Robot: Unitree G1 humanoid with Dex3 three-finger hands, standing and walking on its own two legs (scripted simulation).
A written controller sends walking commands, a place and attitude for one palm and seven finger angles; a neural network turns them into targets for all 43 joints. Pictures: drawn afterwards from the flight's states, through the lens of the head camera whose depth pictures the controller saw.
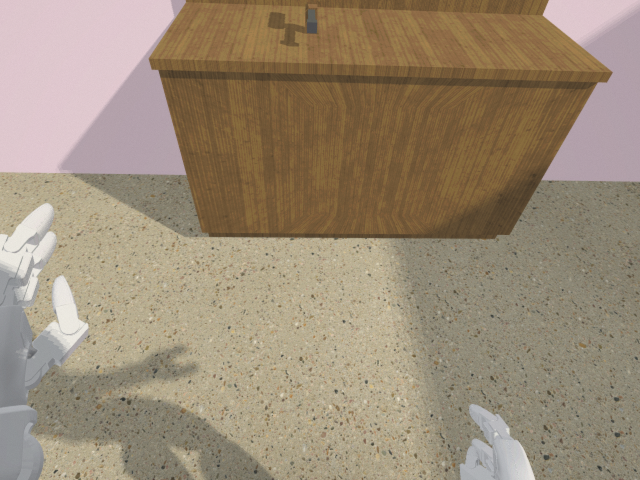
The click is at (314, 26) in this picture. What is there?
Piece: tap's lever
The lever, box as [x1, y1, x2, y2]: [307, 19, 316, 33]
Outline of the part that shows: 307,19 307,32 316,33 316,20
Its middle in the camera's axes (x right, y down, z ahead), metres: -0.03 -0.59 +1.07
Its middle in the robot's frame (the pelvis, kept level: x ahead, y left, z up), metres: +1.21 +0.10 +0.09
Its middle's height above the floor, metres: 0.86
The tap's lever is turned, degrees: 0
